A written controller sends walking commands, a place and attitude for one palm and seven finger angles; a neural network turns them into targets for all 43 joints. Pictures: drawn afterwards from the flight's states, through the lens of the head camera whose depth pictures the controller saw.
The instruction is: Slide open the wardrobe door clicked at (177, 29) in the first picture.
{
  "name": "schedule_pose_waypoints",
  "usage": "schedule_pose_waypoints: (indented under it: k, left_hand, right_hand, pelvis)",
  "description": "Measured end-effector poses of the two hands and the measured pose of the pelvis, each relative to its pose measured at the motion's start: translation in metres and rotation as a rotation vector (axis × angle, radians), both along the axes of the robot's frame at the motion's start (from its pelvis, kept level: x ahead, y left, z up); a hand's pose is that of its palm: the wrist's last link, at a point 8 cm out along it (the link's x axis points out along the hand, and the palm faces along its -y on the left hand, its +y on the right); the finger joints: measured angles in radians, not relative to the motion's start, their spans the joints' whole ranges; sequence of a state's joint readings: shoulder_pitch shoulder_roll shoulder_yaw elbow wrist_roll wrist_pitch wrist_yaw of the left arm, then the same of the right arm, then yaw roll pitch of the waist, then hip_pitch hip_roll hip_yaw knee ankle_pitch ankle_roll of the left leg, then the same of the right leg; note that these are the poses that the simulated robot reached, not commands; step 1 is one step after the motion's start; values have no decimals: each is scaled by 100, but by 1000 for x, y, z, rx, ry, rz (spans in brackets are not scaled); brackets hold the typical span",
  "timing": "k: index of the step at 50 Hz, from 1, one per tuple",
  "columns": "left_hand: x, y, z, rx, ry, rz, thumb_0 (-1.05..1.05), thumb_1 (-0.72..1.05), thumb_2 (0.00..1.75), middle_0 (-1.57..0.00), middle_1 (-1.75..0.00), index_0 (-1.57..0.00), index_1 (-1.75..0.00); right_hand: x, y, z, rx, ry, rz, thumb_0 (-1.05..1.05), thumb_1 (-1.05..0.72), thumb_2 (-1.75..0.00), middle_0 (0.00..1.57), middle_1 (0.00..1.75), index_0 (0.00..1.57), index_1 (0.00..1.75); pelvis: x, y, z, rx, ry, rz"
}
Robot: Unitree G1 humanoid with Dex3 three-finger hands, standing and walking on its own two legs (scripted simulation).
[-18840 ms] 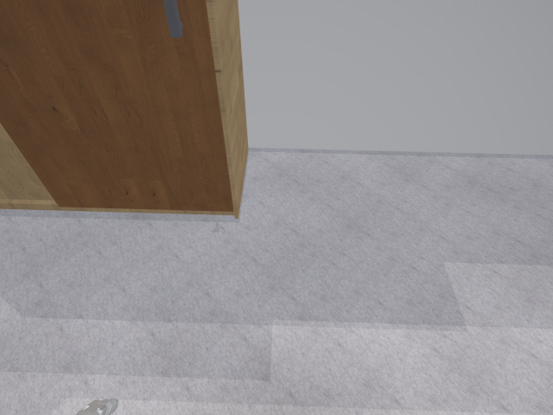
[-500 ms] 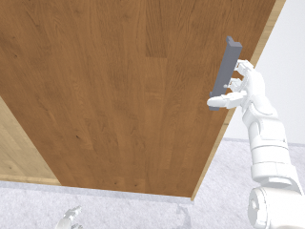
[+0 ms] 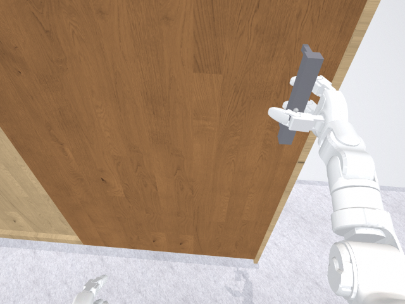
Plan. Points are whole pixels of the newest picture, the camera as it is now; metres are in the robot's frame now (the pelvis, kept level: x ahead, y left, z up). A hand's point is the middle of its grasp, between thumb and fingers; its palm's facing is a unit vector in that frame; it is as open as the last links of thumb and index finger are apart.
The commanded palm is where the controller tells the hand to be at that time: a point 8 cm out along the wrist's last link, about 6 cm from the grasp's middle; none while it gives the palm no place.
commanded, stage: grip the handle and tug to test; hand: right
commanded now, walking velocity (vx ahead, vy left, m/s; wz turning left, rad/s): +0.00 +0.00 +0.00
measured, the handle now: (294, 97) +0.49 -0.15 +0.20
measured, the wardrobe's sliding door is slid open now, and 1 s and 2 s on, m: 0.00 0.00 0.04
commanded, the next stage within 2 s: tug the door sideways, standing still in 1.02 s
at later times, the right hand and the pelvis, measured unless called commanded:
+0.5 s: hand (291, 109) +0.43 -0.13 +0.21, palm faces +0.00 +1.00 +0.03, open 6.2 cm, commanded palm +0.41 -0.19 +0.21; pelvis +0.00 +0.00 +0.00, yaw +1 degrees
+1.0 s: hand (290, 109) +0.43 -0.13 +0.21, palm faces +0.01 +1.00 +0.03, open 6.2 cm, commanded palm +0.38 -0.18 +0.21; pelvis +0.03 +0.00 +0.00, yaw +3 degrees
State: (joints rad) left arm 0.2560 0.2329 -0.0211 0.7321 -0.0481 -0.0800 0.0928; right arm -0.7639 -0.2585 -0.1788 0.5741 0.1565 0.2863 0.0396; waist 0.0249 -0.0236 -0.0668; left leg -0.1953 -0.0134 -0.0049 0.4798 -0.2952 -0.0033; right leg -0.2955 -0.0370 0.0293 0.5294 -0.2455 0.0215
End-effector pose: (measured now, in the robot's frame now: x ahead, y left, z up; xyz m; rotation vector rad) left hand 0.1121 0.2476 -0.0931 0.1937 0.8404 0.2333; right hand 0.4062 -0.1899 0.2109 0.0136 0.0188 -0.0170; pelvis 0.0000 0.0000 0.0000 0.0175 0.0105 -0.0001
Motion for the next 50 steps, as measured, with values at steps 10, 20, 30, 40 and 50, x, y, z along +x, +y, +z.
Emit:
schedule_pose_waypoints:
  k: [10,20,30,40,50]
  left_hand:
    - [-6,1,-1,-13,4,21,1,90,90,-21,-30,-20,-30]
    - [-12,7,-1,-3,19,37,1,90,90,-21,-30,-20,-30]
    - [-14,13,3,2,3,68,1,90,90,-21,-30,-20,-30]
    - [-4,13,4,-10,-10,73,1,90,90,-21,-30,-20,-30]
    - [29,9,11,-26,-52,63,1,90,90,-21,-30,-20,-30]
  right_hand:
    - [3,6,-1,12,-12,-2,0,-51,-73,38,133,39,133]
    - [4,7,-1,10,-7,9,0,-61,-79,37,137,39,136]
    - [4,8,-1,17,-14,10,0,-63,-77,35,138,38,135]
    - [2,10,-2,14,-22,-1,0,-66,-76,31,140,35,136]
    - [2,10,-2,15,-26,4,-1,-68,-74,28,140,31,137]
  pelvis:
    - [2,1,0,-3,3,14]
    - [2,3,1,-3,4,18]
    - [3,5,1,-4,0,32]
    - [10,5,3,-7,-1,43]
    - [28,5,4,-12,-2,57]
